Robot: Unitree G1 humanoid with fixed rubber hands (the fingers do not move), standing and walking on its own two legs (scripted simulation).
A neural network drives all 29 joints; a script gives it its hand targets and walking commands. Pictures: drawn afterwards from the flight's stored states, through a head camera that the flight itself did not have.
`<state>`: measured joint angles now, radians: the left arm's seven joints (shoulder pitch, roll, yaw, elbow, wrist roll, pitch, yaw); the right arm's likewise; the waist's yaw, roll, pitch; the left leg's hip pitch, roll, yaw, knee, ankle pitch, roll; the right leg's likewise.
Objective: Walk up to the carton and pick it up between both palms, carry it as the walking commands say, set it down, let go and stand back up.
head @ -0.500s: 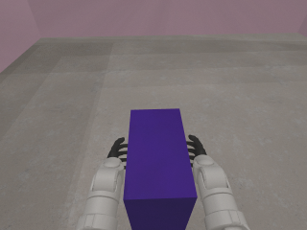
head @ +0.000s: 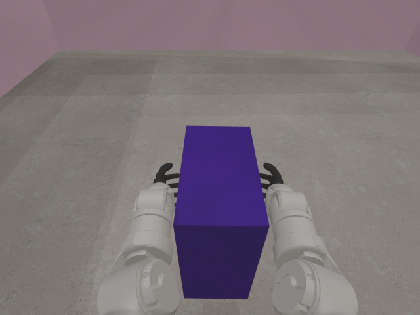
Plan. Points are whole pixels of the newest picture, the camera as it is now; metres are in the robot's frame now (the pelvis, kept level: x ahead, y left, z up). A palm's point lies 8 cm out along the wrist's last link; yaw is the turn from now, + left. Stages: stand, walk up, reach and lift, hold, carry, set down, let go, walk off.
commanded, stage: set down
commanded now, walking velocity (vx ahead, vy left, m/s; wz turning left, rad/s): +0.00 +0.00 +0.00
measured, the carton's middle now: (217, 212) +0.36 +0.00 +0.00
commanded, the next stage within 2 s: none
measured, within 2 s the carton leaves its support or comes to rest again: neither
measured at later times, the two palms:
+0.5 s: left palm (162, 212) +0.37 +0.13 -0.02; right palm (262, 211) +0.37 -0.11 -0.01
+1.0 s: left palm (166, 217) +0.42 +0.13 -0.10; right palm (252, 219) +0.42 -0.11 -0.10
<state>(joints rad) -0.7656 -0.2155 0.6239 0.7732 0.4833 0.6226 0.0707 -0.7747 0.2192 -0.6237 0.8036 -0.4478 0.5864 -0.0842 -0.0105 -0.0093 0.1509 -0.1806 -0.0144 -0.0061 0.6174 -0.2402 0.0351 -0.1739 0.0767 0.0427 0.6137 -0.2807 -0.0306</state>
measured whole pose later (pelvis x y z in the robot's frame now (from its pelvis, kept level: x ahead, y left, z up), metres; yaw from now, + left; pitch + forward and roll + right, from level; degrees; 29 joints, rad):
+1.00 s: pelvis -0.02 +0.04 -0.08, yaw +4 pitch +14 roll -2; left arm -0.96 -0.20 0.59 0.76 0.43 0.31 0.16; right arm -0.98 0.11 -0.62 0.81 -0.43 0.27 0.03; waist -0.10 0.06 0.18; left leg -1.04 -0.14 -0.04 1.05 -0.26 0.05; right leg -1.01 0.07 0.08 1.06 -0.30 0.02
